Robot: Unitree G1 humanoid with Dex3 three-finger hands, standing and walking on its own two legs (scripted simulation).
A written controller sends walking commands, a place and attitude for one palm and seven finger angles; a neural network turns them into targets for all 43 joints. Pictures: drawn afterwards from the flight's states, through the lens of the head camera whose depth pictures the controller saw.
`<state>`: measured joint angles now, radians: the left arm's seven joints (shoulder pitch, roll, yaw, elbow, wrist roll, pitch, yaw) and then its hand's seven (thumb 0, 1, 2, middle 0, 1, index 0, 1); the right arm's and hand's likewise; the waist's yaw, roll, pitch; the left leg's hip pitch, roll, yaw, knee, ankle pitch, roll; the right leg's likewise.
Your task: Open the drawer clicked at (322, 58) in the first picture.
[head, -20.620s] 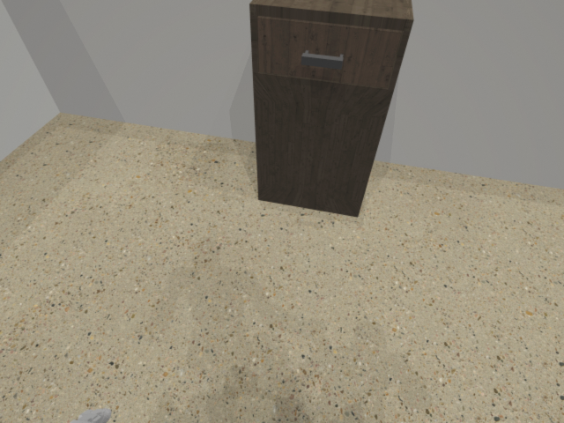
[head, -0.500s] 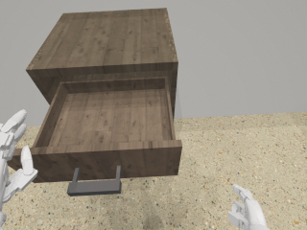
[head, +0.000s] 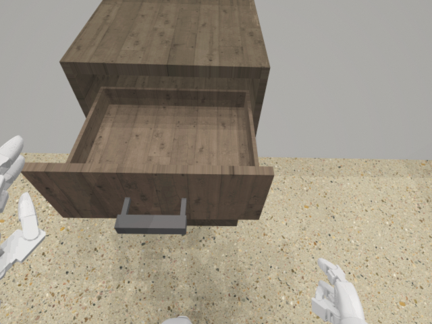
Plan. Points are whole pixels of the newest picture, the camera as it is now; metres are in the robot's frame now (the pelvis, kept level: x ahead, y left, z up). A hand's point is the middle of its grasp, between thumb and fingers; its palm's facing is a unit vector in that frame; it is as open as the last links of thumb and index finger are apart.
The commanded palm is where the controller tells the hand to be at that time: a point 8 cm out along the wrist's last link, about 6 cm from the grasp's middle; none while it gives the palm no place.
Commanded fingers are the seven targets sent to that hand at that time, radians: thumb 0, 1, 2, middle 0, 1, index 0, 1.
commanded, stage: step back with the hand held close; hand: left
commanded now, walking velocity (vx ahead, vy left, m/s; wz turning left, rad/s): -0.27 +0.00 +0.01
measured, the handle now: (153, 213) +0.31 +0.15 +0.00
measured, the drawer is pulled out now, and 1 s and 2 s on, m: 0.30 0.30 0.30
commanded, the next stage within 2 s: stop stepping back and stand still in 0.56 s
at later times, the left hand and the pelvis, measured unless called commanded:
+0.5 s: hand (56, 306) +0.12 +0.17 +0.18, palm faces +0.16 -0.84 -0.52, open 7.4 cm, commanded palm +0.05 +0.24 +0.19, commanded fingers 0.00 0.90 0.90 -0.20 -0.30 -0.20 -0.30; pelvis -0.09 -0.03 +0.00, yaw -3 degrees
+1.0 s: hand out of the picture -0.02 +0.18 +0.18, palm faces +0.37 -0.80 -0.47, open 7.4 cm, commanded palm -0.08 +0.22 +0.19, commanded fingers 0.00 0.90 0.90 -0.20 -0.30 -0.20 -0.30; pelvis -0.21 -0.06 +0.01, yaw -1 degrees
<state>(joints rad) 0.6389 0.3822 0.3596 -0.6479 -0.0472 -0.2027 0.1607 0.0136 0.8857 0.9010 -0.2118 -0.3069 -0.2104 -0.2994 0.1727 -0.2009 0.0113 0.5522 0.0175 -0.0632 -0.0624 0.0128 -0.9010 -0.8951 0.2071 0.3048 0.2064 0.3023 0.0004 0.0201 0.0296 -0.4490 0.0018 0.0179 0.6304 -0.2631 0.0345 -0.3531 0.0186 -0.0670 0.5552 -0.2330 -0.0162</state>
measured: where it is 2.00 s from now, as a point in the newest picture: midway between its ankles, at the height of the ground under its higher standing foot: outside the picture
